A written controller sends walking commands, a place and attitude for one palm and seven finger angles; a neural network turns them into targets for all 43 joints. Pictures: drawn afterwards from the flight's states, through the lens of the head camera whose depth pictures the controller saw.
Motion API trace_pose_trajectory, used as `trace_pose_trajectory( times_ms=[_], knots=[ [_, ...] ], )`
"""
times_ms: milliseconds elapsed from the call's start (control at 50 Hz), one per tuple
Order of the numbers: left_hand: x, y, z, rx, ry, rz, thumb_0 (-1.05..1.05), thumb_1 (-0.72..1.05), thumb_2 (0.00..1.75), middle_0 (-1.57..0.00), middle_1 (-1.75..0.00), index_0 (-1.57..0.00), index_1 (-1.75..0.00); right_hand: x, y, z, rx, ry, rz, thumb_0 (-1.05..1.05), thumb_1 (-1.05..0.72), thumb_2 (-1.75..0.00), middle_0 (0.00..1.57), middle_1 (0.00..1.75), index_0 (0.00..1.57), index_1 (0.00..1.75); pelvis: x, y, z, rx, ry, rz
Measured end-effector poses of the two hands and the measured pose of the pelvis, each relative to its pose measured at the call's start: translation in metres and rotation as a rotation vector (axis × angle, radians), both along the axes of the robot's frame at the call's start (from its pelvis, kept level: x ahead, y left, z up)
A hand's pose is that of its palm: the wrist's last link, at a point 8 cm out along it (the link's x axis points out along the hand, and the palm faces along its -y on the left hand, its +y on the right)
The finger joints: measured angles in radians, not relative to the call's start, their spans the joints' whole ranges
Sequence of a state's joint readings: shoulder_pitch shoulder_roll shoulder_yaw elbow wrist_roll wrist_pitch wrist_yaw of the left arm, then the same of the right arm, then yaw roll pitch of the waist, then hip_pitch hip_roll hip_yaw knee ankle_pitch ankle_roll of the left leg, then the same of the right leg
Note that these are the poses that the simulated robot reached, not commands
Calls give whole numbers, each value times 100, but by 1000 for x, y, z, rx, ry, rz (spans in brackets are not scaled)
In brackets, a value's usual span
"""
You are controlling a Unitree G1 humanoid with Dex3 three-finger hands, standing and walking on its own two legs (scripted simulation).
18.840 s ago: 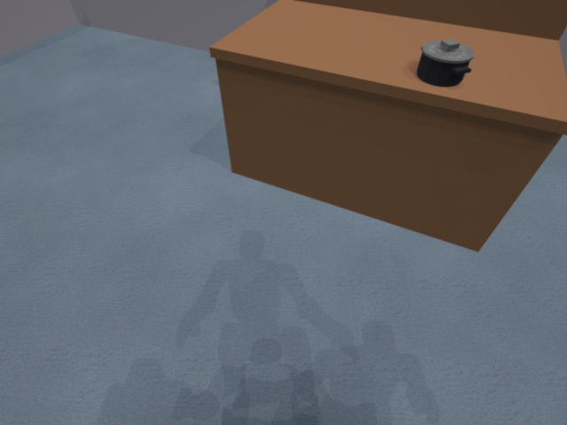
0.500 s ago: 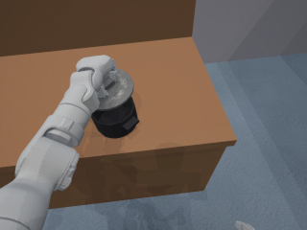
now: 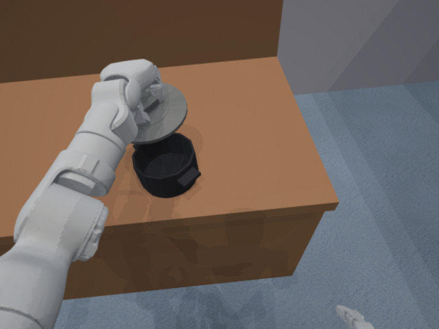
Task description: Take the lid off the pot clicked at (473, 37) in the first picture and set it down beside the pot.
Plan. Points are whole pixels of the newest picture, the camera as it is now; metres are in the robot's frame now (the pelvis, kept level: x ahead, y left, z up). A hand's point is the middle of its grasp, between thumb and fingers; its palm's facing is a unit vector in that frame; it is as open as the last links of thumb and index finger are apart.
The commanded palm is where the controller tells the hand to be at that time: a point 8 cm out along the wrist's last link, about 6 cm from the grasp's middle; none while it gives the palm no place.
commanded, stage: lift the lid straight up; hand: left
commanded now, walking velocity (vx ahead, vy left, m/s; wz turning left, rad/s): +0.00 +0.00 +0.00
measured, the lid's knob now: (144, 102) +0.51 +0.15 +0.15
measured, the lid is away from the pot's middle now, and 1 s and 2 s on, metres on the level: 0.00 0.07 0.19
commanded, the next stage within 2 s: move the lid sideways beside the pot in 0.32 s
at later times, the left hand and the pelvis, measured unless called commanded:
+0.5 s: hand (140, 99) +0.49 +0.15 +0.17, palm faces -0.26 -0.07 -0.96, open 7.8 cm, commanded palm +0.47 +0.16 +0.25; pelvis +0.00 +0.01 +0.00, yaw +0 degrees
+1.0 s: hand (103, 106) +0.47 +0.21 +0.18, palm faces -0.27 -0.07 -0.96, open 7.8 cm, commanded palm +0.46 +0.22 +0.25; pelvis +0.00 +0.01 +0.00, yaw +0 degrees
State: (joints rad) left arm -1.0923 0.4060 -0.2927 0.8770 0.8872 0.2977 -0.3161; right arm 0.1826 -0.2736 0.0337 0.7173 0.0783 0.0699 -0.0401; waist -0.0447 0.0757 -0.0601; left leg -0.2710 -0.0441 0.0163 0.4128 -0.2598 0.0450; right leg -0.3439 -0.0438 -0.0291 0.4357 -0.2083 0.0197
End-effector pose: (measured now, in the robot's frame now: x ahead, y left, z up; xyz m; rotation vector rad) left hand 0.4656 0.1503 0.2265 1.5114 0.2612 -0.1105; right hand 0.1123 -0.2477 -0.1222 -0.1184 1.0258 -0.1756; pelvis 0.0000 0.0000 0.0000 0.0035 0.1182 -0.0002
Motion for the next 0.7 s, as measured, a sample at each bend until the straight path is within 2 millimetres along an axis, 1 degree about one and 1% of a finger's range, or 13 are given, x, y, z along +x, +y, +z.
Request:
trace_pose_trajectory(
  times_ms=[200,260,400,560,700],
  knots=[
    [5,-2,12,0,2,3,-1,19,76,-67,-96,-66,-95,-1,5,-2,6,5,6,1,-91,-90,20,30,20,30,0,2,0,1,2,0],
    [9,-1,11,-1,16,16,-1,19,76,-67,-96,-66,-95,-5,6,-3,10,21,2,1,-91,-90,20,30,20,30,0,3,0,1,6,-2],
    [10,-4,9,-7,16,-21,-1,19,76,-67,-97,-66,-95,-12,7,-5,11,43,0,1,-91,-90,20,30,20,30,3,5,1,-1,11,-3],
    [18,4,5,-1,19,-2,-2,19,76,-67,-96,-66,-95,-14,5,-3,-1,50,-13,1,-91,-90,20,30,20,30,4,6,1,-1,18,-8],
    [19,23,7,-1,26,40,-1,19,76,-67,-96,-66,-95,-13,3,-3,-2,56,-21,1,-91,-90,20,30,20,30,7,6,1,-3,22,-11]
  ],
)
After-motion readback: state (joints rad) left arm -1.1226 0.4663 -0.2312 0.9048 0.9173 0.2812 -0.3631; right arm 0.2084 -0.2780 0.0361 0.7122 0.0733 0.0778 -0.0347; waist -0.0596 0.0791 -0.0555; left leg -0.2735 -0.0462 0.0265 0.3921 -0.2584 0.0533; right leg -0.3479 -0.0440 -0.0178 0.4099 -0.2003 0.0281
